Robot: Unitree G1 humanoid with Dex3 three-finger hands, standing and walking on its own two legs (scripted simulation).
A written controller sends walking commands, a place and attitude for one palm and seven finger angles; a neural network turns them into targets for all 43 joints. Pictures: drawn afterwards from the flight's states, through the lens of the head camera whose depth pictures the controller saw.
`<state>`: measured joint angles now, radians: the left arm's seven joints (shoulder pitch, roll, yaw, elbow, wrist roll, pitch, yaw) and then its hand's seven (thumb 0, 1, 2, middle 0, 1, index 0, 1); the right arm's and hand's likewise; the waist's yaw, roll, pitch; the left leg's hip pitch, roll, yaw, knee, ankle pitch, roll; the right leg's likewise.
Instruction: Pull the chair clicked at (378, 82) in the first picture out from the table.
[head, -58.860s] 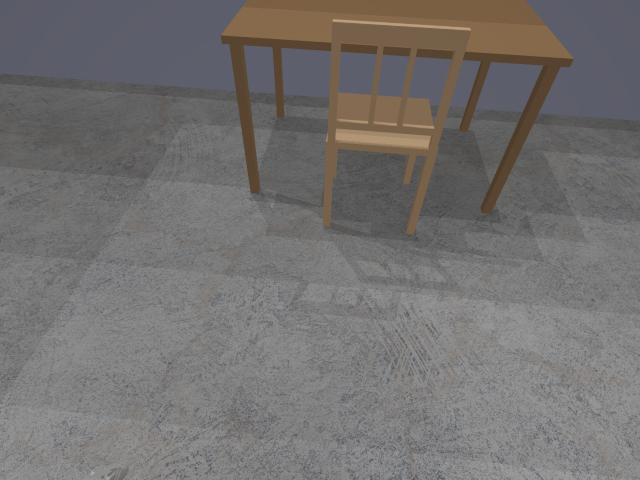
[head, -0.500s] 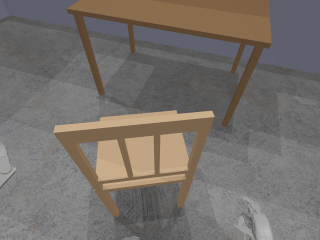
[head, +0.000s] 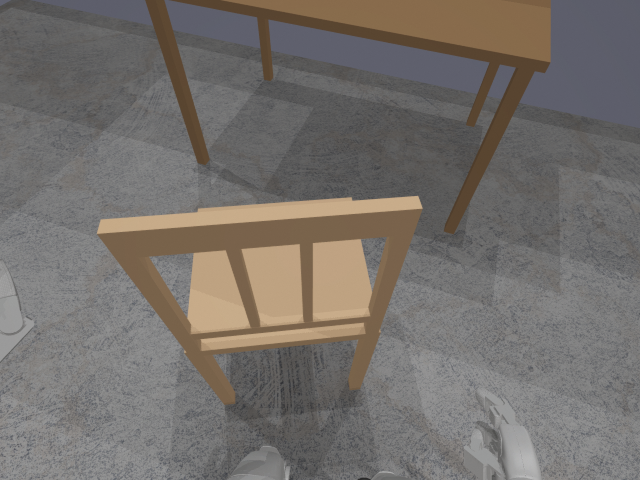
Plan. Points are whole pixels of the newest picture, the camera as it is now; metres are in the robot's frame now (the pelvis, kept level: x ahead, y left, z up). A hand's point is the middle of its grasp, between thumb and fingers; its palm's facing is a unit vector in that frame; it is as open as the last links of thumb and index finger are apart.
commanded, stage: step back with the hand held close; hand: left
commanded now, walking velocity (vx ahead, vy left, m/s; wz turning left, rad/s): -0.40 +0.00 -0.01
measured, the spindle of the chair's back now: (245, 290) +0.39 +0.16 -0.09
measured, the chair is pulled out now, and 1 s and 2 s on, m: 0.63 0.63 0.63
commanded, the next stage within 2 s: stop stepping back and stand still in 0.42 s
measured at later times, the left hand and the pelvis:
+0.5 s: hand out of the picture +0.12 +0.24 +0.19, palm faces +0.36 -0.77 -0.53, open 7.4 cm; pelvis -0.09 -0.01 +0.01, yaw +0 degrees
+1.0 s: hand out of the picture +0.03 +0.25 +0.18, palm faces +0.44 -0.80 -0.42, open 7.4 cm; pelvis -0.17 +0.00 +0.01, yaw +0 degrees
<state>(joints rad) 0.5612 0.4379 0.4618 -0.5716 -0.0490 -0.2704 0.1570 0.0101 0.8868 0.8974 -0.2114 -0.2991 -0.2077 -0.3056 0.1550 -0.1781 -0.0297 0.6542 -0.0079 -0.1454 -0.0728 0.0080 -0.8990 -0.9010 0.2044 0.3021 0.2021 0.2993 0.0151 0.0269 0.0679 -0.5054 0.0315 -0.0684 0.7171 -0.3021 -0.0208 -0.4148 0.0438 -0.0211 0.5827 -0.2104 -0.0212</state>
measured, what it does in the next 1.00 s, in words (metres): walks backwards: left foot, then right foot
